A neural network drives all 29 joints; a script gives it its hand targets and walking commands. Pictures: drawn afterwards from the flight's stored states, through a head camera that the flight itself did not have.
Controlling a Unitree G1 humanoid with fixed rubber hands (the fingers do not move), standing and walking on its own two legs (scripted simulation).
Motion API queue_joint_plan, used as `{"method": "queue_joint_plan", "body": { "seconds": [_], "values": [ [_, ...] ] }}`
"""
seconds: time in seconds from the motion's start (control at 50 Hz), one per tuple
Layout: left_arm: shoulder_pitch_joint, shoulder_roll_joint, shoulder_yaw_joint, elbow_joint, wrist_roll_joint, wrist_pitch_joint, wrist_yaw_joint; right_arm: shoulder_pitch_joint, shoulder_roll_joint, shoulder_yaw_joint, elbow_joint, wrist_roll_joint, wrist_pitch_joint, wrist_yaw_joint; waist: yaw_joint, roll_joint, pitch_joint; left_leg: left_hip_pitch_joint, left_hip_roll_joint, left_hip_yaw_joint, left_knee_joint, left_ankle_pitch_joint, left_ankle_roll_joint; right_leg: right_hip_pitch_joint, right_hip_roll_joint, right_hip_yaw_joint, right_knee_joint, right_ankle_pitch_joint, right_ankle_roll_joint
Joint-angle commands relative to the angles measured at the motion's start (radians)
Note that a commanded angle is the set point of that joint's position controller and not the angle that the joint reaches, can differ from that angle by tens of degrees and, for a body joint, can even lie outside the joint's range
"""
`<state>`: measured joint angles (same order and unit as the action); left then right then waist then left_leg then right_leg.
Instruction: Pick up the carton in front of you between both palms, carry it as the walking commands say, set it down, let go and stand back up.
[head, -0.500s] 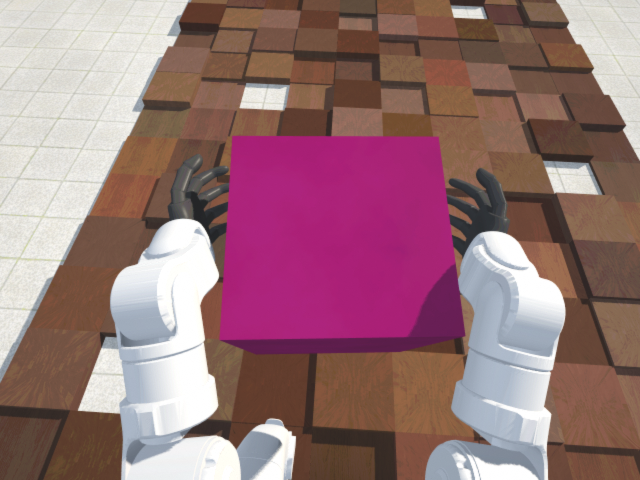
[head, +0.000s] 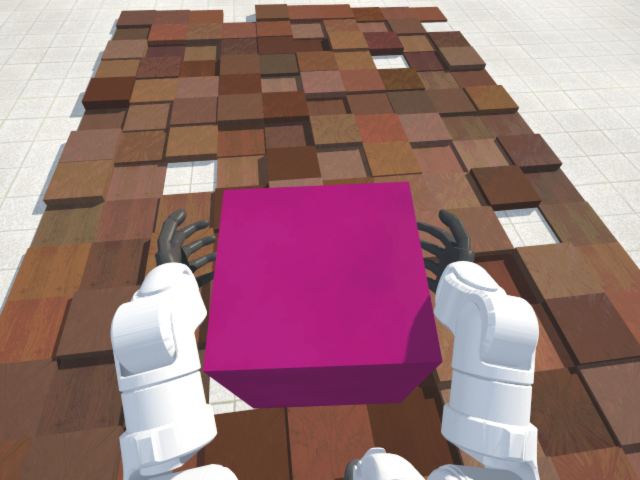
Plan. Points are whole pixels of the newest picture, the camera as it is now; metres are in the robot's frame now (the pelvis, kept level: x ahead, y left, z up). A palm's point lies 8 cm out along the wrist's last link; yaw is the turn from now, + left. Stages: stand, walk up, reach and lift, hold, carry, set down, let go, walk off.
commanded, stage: carry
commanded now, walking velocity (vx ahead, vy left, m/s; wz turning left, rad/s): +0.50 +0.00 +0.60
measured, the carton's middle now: (322, 308) +0.32 -0.02 +0.02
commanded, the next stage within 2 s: none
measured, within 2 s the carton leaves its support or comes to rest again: neither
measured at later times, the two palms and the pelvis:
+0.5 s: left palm (85, 145) +0.57 +0.30 +0.10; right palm (289, 102) +0.65 +0.00 +0.11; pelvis +0.32 +0.06 -0.01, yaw +15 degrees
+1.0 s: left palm (141, 37) +0.95 +0.30 +0.08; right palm (288, 28) +0.98 -0.01 +0.08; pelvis +0.64 +0.12 +0.00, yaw +1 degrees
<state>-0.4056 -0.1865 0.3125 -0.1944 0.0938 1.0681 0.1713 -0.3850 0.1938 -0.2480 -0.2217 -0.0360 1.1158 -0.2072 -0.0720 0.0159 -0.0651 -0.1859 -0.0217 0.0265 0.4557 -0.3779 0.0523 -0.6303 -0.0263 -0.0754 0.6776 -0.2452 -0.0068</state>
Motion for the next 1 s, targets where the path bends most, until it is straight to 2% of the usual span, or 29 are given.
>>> {"method": "queue_joint_plan", "body": {
  "seconds": [0.0,0.02,0.04,0.06,0.1,0.14,0.2,0.26,0.32,0.38,0.4,0.42,0.44,0.46,0.48,0.5,0.52,0.6,0.66,0.76,0.8,0.82,0.84,0.86,0.88,0.9,0.92,0.94,0.98],
  "values": [
    [-0.353,-0.794,-0.693,-0.015,-0.180,0.001,-0.031,-0.440,0.802,0.724,-0.057,0.226,-0.035,0.099,0.088,0.110,-0.438,0.013,0.115,-0.008,0.204,0.911,0.020,0.545,0.041,-0.074,-0.200,0.212,-0.038],
    [-0.296,-0.796,-0.707,-0.028,-0.181,-0.007,-0.036,-0.424,0.802,0.738,-0.071,0.229,-0.037,0.102,0.140,0.009,-0.511,-0.138,0.059,0.032,0.405,0.657,-0.023,0.746,-0.121,0.149,-0.282,0.146,-0.087],
    [-0.286,-0.801,-0.720,-0.050,-0.182,-0.017,-0.036,-0.405,0.808,0.747,-0.111,0.233,-0.039,0.104,0.125,-0.317,-0.570,-0.439,-0.059,0.033,0.708,0.094,-0.051,0.965,-0.400,0.582,-0.278,0.375,-0.242],
    [-0.232,-0.823,-0.723,-0.066,-0.188,-0.023,-0.038,-0.387,0.806,0.756,-0.129,0.226,-0.046,0.104,0.121,-0.271,-0.552,-0.539,-0.031,-0.051,0.865,-0.129,-0.031,0.980,-0.427,0.606,-0.256,0.475,-0.275],
    [-0.215,-0.862,-0.759,-0.128,-0.219,-0.042,-0.051,-0.320,0.834,0.738,-0.139,0.208,-0.066,0.103,0.136,-0.060,-0.446,-0.631,0.039,-0.066,0.828,-0.074,-0.020,0.920,-0.381,0.443,-0.251,0.480,-0.217],
    [-0.226,-0.872,-0.790,-0.180,-0.243,-0.064,-0.061,-0.240,0.830,0.700,-0.130,0.158,-0.087,0.095,0.103,-0.085,-0.368,-0.579,0.084,-0.075,0.588,-0.034,-0.027,0.833,-0.351,0.317,-0.333,0.345,-0.136],
    [-0.192,-0.831,-0.802,-0.198,-0.263,-0.090,-0.068,-0.148,0.806,0.673,-0.115,0.105,-0.114,0.076,0.106,-0.147,-0.315,-0.511,0.062,-0.002,0.378,0.025,-0.038,0.797,-0.333,0.170,-0.371,0.412,-0.127],
    [-0.171,-0.760,-0.803,-0.200,-0.270,-0.102,-0.063,-0.114,0.756,0.652,-0.109,0.077,-0.126,0.054,0.103,-0.161,-0.262,-0.367,0.031,0.084,0.144,0.262,-0.019,0.716,-0.271,-0.044,-0.375,0.468,-0.057],
    [-0.191,-0.679,-0.785,-0.197,-0.264,-0.104,-0.044,-0.171,0.686,0.657,-0.131,0.099,-0.125,0.038,0.107,-0.197,-0.190,-0.277,0.009,0.139,0.030,0.379,0.000,0.684,-0.261,-0.136,-0.375,0.454,-0.005],
    [-0.261,-0.594,-0.750,-0.187,-0.247,-0.095,-0.006,-0.264,0.593,0.652,-0.147,0.133,-0.118,0.020,0.072,-0.199,-0.222,-0.031,-0.010,0.144,-0.016,0.457,0.042,0.600,-0.246,-0.209,-0.172,0.583,0.016],
    [-0.272,-0.555,-0.732,-0.177,-0.235,-0.085,0.007,-0.275,0.559,0.638,-0.122,0.134,-0.116,0.012,0.054,-0.117,-0.274,0.158,-0.049,0.178,-0.006,0.421,0.033,0.500,-0.176,-0.228,-0.005,0.530,0.028],
    [-0.320,-0.513,-0.715,-0.155,-0.229,-0.074,0.019,-0.281,0.515,0.608,-0.084,0.122,-0.112,0.003,0.024,-0.047,-0.274,0.228,-0.007,0.147,-0.061,0.489,0.021,0.439,-0.115,-0.227,0.212,0.340,0.040],
    [-0.357,-0.483,-0.697,-0.129,-0.228,-0.063,0.031,-0.306,0.447,0.573,-0.055,0.110,-0.107,-0.009,0.040,0.148,-0.263,0.375,0.224,-0.135,0.048,0.830,0.064,0.184,-0.041,-0.140,0.444,-0.283,0.049],
    [-0.353,-0.466,-0.677,-0.085,-0.235,-0.050,0.041,-0.342,0.407,0.546,-0.024,0.116,-0.105,-0.029,0.026,0.253,-0.335,0.521,0.386,-0.394,0.012,0.758,0.232,-0.044,0.016,-0.045,0.669,-0.367,0.054],
    [-0.398,-0.463,-0.664,-0.096,-0.256,-0.048,0.048,-0.347,0.414,0.538,-0.026,0.125,-0.109,-0.039,0.021,0.222,-0.327,0.467,0.396,-0.441,-0.066,0.522,0.252,-0.131,-0.030,0.043,0.710,-0.338,0.018],
    [-0.476,-0.485,-0.655,-0.091,-0.272,-0.047,0.051,-0.397,0.444,0.538,-0.028,0.130,-0.111,-0.040,0.022,0.133,-0.303,0.395,0.376,-0.413,-0.092,0.430,0.232,-0.142,-0.052,0.085,0.679,-0.279,-0.013],
    [-0.512,-0.509,-0.643,-0.058,-0.278,-0.050,0.054,-0.444,0.468,0.540,-0.031,0.135,-0.111,-0.037,0.044,-0.011,-0.290,0.306,0.354,-0.328,-0.114,0.423,0.176,-0.093,-0.077,0.104,0.595,-0.200,-0.025],
    [-0.551,-0.581,-0.619,0.032,-0.250,-0.059,0.045,-0.559,0.539,0.541,0.007,0.153,-0.132,-0.019,0.034,0.077,-0.303,0.219,0.326,-0.133,-0.164,0.384,0.131,-0.044,-0.072,0.050,0.397,-0.083,-0.027],
    [-0.519,-0.629,-0.615,0.077,-0.223,-0.058,0.034,-0.544,0.585,0.563,0.033,0.154,-0.132,0.000,0.025,0.085,-0.293,0.334,0.309,-0.038,-0.139,0.584,0.096,-0.152,-0.060,0.012,0.311,0.052,-0.034],
    [-0.449,-0.684,-0.631,0.065,-0.192,-0.044,0.005,-0.498,0.649,0.617,0.015,0.151,-0.118,0.030,0.015,0.084,-0.211,0.354,0.256,0.117,-0.111,0.740,0.029,-0.083,0.009,-0.101,-0.013,0.256,-0.062],
    [-0.464,-0.696,-0.644,0.032,-0.191,-0.045,-0.005,-0.514,0.669,0.638,-0.004,0.157,-0.122,0.039,0.038,0.129,-0.225,0.300,0.256,0.188,-0.039,0.943,-0.010,0.097,0.054,-0.146,-0.097,0.313,-0.094],
    [-0.481,-0.694,-0.650,0.015,-0.195,-0.047,-0.007,-0.526,0.694,0.643,-0.005,0.165,-0.125,0.042,0.069,0.166,-0.265,0.202,0.253,0.213,0.079,1.055,-0.003,0.259,0.119,-0.201,-0.062,0.205,-0.101],
    [-0.490,-0.692,-0.655,0.023,-0.183,-0.052,-0.005,-0.511,0.699,0.650,0.005,0.161,-0.124,0.044,0.102,0.081,-0.321,0.100,0.216,0.259,0.294,1.143,-0.020,0.458,0.183,-0.206,-0.094,0.255,-0.127],
    [-0.489,-0.690,-0.659,0.019,-0.182,-0.060,-0.004,-0.546,0.687,0.644,-0.006,0.157,-0.132,0.044,0.160,-0.019,-0.358,-0.121,0.149,0.257,0.572,0.852,-0.060,0.697,0.148,-0.112,-0.195,0.382,-0.192],
    [-0.504,-0.674,-0.669,0.026,-0.185,-0.071,-0.001,-0.529,0.681,0.626,-0.010,0.157,-0.136,0.047,0.205,-0.306,-0.412,-0.576,-0.032,0.172,0.971,-0.027,-0.123,1.042,-0.177,0.401,-0.193,0.574,-0.408],
    [-0.454,-0.676,-0.690,0.048,-0.203,-0.076,0.002,-0.526,0.651,0.625,0.006,0.152,-0.144,0.041,0.202,-0.169,-0.504,-0.605,0.021,-0.041,1.107,-0.140,-0.092,1.024,-0.240,0.565,-0.194,0.514,-0.442],
    [-0.490,-0.686,-0.716,0.018,-0.220,-0.090,0.005,-0.543,0.651,0.602,0.013,0.152,-0.154,0.034,0.201,-0.095,-0.485,-0.666,0.045,-0.111,1.081,-0.158,-0.074,0.979,-0.234,0.577,-0.197,0.513,-0.428],
    [-0.543,-0.695,-0.737,-0.006,-0.239,-0.101,0.007,-0.551,0.648,0.581,0.021,0.149,-0.165,0.026,0.186,0.027,-0.442,-0.679,0.073,-0.110,1.010,-0.135,-0.056,0.898,-0.229,0.547,-0.205,0.435,-0.381],
    [-0.602,-0.717,-0.771,-0.029,-0.273,-0.116,0.009,-0.530,0.631,0.530,0.054,0.120,-0.178,0.014,0.151,0.058,-0.412,-0.653,0.099,-0.108,0.919,-0.119,-0.049,0.742,-0.218,0.525,-0.237,0.250,-0.344]
  ]
}}
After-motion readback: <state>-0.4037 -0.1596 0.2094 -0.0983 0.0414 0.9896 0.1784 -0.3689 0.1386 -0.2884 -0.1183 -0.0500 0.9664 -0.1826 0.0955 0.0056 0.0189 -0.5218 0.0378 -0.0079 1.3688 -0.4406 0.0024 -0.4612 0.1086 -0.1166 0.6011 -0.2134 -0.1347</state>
